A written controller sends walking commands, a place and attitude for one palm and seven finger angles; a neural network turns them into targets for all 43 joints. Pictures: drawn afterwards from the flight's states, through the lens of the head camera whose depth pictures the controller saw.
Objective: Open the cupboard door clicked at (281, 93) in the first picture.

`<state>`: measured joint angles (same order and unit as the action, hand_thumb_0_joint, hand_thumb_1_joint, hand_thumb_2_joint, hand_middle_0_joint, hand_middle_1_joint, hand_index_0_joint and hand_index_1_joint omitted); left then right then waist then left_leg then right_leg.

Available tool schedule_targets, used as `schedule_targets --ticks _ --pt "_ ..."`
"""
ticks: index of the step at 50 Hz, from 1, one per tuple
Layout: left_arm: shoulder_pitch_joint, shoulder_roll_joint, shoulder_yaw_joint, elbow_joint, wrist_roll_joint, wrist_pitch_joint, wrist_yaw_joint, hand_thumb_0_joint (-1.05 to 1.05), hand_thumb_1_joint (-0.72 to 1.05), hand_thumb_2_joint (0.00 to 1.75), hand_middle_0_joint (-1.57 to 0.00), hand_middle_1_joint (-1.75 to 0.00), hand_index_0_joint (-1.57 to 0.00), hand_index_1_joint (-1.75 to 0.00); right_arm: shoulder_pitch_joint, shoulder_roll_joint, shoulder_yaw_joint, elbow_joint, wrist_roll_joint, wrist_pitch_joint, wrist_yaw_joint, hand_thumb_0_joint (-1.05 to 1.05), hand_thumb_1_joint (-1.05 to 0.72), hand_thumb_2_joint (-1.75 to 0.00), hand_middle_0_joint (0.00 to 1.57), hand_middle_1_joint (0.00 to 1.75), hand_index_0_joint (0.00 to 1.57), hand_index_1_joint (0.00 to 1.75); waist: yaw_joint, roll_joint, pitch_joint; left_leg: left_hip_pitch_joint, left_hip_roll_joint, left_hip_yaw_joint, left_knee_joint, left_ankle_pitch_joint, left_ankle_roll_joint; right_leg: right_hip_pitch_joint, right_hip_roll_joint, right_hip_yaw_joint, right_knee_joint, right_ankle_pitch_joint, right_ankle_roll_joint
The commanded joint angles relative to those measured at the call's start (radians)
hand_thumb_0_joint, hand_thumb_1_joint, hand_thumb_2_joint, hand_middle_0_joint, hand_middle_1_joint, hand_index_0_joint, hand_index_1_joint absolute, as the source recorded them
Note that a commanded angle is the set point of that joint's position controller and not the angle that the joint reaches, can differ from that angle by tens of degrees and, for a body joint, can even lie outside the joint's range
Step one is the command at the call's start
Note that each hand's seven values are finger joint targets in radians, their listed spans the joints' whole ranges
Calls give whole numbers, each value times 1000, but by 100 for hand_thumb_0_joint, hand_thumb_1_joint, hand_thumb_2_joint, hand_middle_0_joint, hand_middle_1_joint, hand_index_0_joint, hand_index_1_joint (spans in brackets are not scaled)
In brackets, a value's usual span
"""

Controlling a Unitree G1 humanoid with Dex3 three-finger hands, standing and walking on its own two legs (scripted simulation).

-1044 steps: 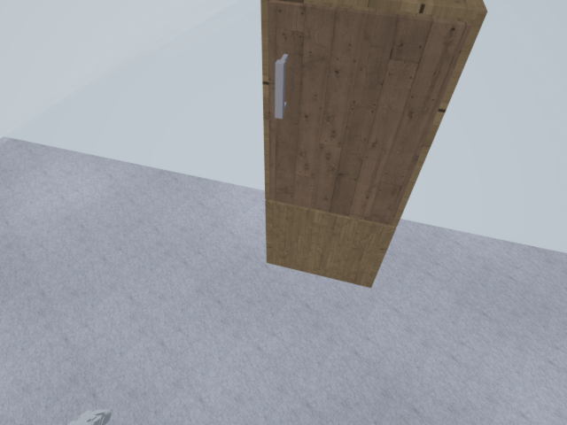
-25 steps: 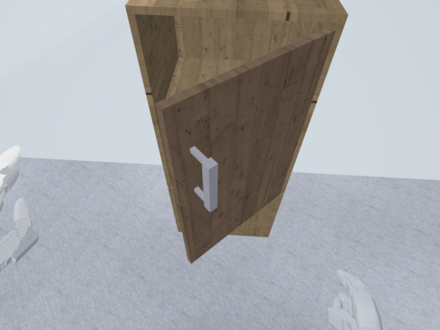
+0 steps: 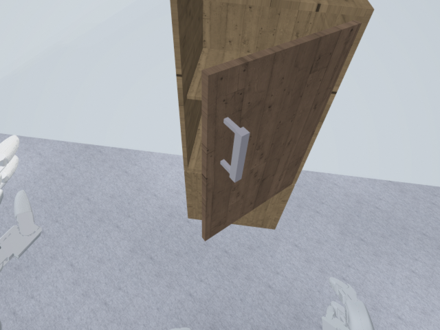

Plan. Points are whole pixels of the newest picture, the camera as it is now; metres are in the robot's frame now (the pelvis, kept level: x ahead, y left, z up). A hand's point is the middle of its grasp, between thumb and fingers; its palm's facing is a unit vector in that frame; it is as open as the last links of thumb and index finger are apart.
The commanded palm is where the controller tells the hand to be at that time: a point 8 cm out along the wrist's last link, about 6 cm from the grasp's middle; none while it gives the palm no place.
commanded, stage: step back with the hand held close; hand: left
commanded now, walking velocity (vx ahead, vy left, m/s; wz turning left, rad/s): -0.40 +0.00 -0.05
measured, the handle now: (232, 151) +0.44 +0.01 +0.08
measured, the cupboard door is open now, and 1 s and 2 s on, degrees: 43 43 43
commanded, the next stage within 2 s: stop stepping back and stand still in 0.18 s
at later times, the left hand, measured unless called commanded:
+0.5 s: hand out of the picture +0.08 +0.24 +0.18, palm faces +0.33 -0.81 -0.48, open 7.4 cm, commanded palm +0.04 +0.28 +0.19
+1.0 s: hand out of the picture +0.03 +0.25 +0.17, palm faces +0.42 -0.81 -0.42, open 7.4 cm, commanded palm -0.02 +0.29 +0.19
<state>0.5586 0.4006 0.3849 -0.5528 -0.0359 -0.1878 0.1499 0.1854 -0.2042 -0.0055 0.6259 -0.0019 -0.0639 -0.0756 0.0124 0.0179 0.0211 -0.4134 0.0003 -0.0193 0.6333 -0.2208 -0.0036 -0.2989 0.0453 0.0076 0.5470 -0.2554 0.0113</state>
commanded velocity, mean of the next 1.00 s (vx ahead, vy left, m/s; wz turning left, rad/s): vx -0.01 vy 0.02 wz -0.01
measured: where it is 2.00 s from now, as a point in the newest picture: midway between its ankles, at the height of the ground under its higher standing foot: outside the picture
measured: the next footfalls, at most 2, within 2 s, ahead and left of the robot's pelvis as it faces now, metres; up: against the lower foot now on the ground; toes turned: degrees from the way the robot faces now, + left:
right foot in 0.38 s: -0.17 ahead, -0.10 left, +0.00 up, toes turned -5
left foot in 0.54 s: -0.10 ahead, +0.11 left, +0.00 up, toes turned -4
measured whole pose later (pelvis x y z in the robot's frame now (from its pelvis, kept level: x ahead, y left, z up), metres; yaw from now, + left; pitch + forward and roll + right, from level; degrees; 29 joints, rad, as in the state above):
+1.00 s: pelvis -0.18 -0.01 +0.01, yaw -3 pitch -2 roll -1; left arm 0.49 0.36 0.38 -0.39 -0.03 -0.20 0.15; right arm 0.27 -0.24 -0.01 0.70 0.00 -0.13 -0.09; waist 0.01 0.04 -0.01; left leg -0.27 0.02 -0.04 0.54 -0.25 -0.01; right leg -0.17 0.04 -0.06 0.50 -0.31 -0.04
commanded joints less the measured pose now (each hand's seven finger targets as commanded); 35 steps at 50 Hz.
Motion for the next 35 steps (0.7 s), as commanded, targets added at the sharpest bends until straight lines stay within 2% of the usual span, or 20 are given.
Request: schedule_targets --ticks 1,2,3,5,7,12,16,17,18,19,20,21,22,24,27,29,30,32,34,35 --pt "-77 249 196 -196 2 -76 27 0 90 90 -20 -30 -20 -30 -130 -139 -52 -170 7 -55 -28 0 -90 -90 20 30 20 30 4 199 -122 82 206 -190 -315 317 62 57 -15 4 100 105 12" --pt "-47 237 203 -210 -12 -80 19 0 90 90 -20 -30 -20 -30 -107 -125 -48 -184 -11 -64 -22 0 -90 -90 20 30 20 30 5 276 -179 41 283 -320 -415 266 100 87 29 9 284 -184 9" --pt "-72 226 196 -244 -10 -84 14 0 90 90 -20 -30 -20 -30 -97 -131 -55 -178 -29 -80 -13 0 -90 -90 20 30 20 30 2 264 -181 -12 342 -372 -454 130 143 76 36 58 464 -278 4" --pt "-47 192 175 -244 -16 -84 23 0 90 90 -20 -30 -20 -30 -61 -128 -69 -152 -20 -98 5 0 -90 -90 20 30 20 30 -4 130 -189 138 319 -288 -370 250 169 -57 17 78 496 -255 0" --pt "-2 167 146 -241 -22 -67 25 0 90 90 -20 -30 -20 -30 -70 -130 -67 -144 -10 -102 17 0 -90 -90 20 30 20 30 -8 146 -212 188 286 -225 -370 255 151 -64 16 40 469 -252 11" --pt "-33 181 136 -258 -35 -36 26 0 90 90 -20 -30 -20 -30 -93 -121 -47 -146 -13 -98 18 0 -90 -90 20 30 20 30 -13 232 -184 134 221 -160 -531 -128 87 52 48 -57 277 -288 -10" --pt "33 235 191 -243 -54 -44 16 0 90 90 -20 -30 -20 -30 -71 -113 -40 -155 -13 -88 22 0 -90 -90 20 30 20 30 4 247 -225 149 109 -47 -473 -131 -11 221 61 -115 -191 -214 -55" --pt "46 237 187 -251 -56 -54 6 0 90 90 -20 -30 -20 -30 -61 -105 -34 -159 -8 -79 25 0 -90 -90 20 30 20 30 -5 165 -207 203 46 20 -339 -95 -39 173 -3 -64 -325 -152 -75" --pt "47 274 213 -257 -52 -66 4 0 90 90 -20 -30 -20 -30 -64 -105 -31 -155 -4 -65 26 0 -90 -90 20 30 20 30 -11 4 -162 294 0 46 -65 -46 -42 -45 -159 75 -410 -132 -109" --pt "32 316 252 -269 -58 -71 14 0 90 90 -20 -30 -20 -30 -90 -105 -22 -148 -14 -60 23 0 -90 -90 20 30 20 30 -1 -98 -150 271 -16 25 170 -41 -36 -170 -326 212 -435 -113 -153" --pt "-15 299 235 -238 -55 -60 14 0 90 90 -20 -30 -20 -30 -82 -112 -20 -143 -19 -73 20 0 -90 -90 20 30 20 30 0 -126 -149 152 -16 -20 317 -97 -36 -163 -376 233 -388 -114 -206" --pt "-47 261 208 -232 -57 -44 5 0 90 90 -20 -30 -20 -30 -65 -129 -35 -143 3 -77 20 0 -90 -90 20 30 20 30 -7 -223 -140 21 -32 -49 361 -89 -32 -51 -318 231 -312 30 -182" --pt "-41 235 196 -170 -48 -32 9 0 90 90 -20 -30 -20 -30 -66 -118 -28 -137 14 -83 10 0 -90 -90 20 30 20 30 -26 -185 -74 -38 18 -41 310 -71 -15 30 -298 167 -243 279 -158" --pt "-88 206 165 -89 -25 -25 14 0 90 90 -20 -30 -20 -30 -73 -108 -11 -125 15 -86 -6 0 -90 -90 20 30 20 30 -22 -117 -32 5 33 21 66 -66 10 117 -269 104 -168 454 -118" --pt "-173 191 126 -62 -12 -38 16 0 90 90 -20 -30 -20 -30 -50 -141 -28 -112 12 -105 -21 0 -90 -90 20 30 20 30 -27 18 -75 250 39 12 -156 240 56 92 -166 38 -36 454 -17" --pt "-143 211 139 -87 -5 -47 23 0 90 90 -20 -30 -20 -30 -27 -146 -28 -129 9 -105 -15 0 -90 -90 20 30 20 30 -24 64 -160 365 123 -131 -128 509 117 35 -70 -15 69 363 22" --pt "-136 210 127 -142 -11 -55 17 0 90 90 -20 -30 -20 -30 -22 -135 -24 -129 4 -108 -9 0 -90 -90 20 30 20 30 -30 150 -187 376 162 -238 -196 527 134 6 -35 -35 135 91 17" --pt "-83 206 131 -160 -11 -58 13 0 90 90 -20 -30 -20 -30 -58 -132 -28 -124 -7 -125 1 0 -90 -90 20 30 20 30 -15 161 -106 162 225 -337 -374 68 150 63 -27 0 176 -270 1" --pt "-20 208 163 -164 -7 -55 22 0 90 90 -20 -30 -20 -30 -73 -125 -25 -139 -8 -126 3 0 -90 -90 20 30 20 30 -6 186 -22 -44 183 -252 -468 -301 121 180 -27 -38 57 -213 -19" --pt "9 203 170 -168 -4 -58 22 0 90 90 -20 -30 -20 -30 -67 -125 -25 -147 -6 -124 3 0 -90 -90 20 30 20 30 -6 207 -13 -96 144 -192 -458 -342 88 236 -20 -66 -35 -158 -25"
